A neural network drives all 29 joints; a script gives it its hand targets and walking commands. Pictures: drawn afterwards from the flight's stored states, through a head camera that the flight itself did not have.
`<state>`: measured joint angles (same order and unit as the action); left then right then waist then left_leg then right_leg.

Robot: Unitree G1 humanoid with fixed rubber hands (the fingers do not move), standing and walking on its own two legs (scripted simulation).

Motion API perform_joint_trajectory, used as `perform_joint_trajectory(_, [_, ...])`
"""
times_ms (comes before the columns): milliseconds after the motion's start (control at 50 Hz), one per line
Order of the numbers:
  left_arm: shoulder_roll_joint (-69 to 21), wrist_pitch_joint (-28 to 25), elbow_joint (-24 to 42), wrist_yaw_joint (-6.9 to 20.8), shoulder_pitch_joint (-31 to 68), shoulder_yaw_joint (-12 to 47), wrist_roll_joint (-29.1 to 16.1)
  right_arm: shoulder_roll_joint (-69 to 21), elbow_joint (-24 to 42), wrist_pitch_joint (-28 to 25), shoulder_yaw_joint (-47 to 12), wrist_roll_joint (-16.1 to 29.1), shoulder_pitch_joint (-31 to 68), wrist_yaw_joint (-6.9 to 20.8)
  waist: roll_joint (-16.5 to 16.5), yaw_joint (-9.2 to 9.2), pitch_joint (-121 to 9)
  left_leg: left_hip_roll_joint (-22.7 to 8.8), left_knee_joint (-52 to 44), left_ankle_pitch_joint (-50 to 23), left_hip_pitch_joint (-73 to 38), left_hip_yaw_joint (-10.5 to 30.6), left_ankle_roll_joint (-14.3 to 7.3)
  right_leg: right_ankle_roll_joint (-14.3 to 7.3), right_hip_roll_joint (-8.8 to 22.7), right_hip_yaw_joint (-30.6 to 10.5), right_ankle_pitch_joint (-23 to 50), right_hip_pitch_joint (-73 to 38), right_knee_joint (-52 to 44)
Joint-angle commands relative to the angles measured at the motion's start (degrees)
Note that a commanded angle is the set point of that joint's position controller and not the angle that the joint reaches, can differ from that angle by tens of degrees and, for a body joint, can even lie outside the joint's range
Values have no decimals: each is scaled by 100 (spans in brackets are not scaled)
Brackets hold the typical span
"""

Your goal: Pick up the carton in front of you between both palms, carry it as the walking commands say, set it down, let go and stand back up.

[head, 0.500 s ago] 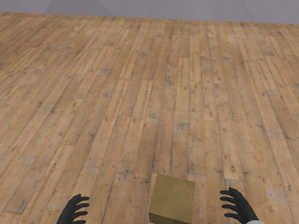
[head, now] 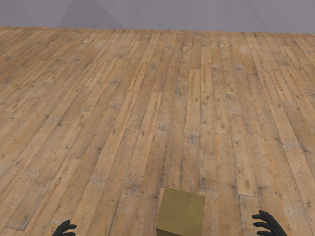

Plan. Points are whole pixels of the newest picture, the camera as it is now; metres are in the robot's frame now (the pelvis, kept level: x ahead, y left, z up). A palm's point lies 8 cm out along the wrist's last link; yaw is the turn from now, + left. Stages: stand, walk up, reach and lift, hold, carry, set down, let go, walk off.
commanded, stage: stand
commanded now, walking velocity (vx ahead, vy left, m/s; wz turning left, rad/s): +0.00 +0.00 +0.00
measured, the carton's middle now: (180, 219) +0.36 -0.08 -0.64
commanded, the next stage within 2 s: none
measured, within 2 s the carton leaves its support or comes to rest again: neither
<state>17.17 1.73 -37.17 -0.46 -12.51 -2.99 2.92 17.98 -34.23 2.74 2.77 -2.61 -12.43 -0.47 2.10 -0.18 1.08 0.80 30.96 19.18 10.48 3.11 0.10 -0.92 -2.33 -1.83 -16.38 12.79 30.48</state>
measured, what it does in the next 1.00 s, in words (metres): stands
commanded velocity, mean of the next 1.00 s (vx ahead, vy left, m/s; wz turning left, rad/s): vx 0.00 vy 0.00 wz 0.00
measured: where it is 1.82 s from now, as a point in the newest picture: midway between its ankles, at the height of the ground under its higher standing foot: outside the picture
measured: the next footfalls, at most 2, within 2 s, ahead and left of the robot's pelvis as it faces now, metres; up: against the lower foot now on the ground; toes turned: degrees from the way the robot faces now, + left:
none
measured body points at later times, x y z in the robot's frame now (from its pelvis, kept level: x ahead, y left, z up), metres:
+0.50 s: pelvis +0.02 -0.01 +0.01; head +0.02 -0.02 +0.46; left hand +0.13 +0.29 -0.09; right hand +0.15 -0.30 -0.10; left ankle -0.03 +0.12 -0.73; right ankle +0.00 -0.11 -0.73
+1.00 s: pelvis +0.00 -0.01 +0.01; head +0.00 -0.02 +0.46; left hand +0.10 +0.31 -0.09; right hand +0.12 -0.31 -0.11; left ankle -0.03 +0.12 -0.73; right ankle +0.00 -0.11 -0.73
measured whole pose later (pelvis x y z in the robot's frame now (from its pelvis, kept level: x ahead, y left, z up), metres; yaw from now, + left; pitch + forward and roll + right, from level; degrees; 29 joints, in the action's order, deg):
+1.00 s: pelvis +0.00 -0.01 +0.01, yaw +1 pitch -2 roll +0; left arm 20.9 -0.3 -56.4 -0.6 -7.7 -1.4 1.2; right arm 22.1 -54.6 -0.9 -0.3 -1.6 -9.2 -1.3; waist 1.6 0.6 1.1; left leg 0.6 21.1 13.9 4.9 4.6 0.7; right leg -1.5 -2.0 -0.6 -11.9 7.1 21.3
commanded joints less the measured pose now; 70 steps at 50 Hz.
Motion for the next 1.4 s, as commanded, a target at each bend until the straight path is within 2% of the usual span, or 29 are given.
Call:
perform_joint_trajectory(0, [800,-200,243,-15,329,-219,-23,713,222,-267,149,3,330,-21,-239,20,-260,-358,-457,-845,-5,353,-62,22,519,-420,704,116,-628])
perform_joint_trajectory(100, [972,-219,-108,-61,307,-205,-62,888,-168,-321,96,23,265,-81,-275,38,-408,-415,-421,-1525,-140,393,-46,-1,597,-433,1456,-177,-556])
perform_joint_trajectory(340, [1131,-222,-731,-101,455,-142,-126,1044,-800,-366,1,62,298,-140,-172,55,-385,-504,-621,-2138,-323,432,-22,-23,690,-454,2064,-531,-685])
perform_joint_trajectory(940, [1353,-263,-1640,-36,709,-27,-170,1303,-1757,-420,-129,107,503,-108,-176,81,-90,-603,-1278,-1402,-274,586,-95,-54,780,-556,1267,-687,-1264])
perform_joint_trajectory(1380, [1461,-276,-1951,-21,781,38,-206,1389,-2073,-421,-152,143,547,-78,-183,79,-71,-643,-1417,-1395,-304,591,-119,-63,826,-590,1256,-743,-1346])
